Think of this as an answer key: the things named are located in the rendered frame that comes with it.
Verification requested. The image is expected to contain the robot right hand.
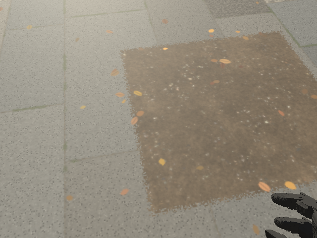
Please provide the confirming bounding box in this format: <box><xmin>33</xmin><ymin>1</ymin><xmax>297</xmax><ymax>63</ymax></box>
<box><xmin>264</xmin><ymin>192</ymin><xmax>317</xmax><ymax>238</ymax></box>

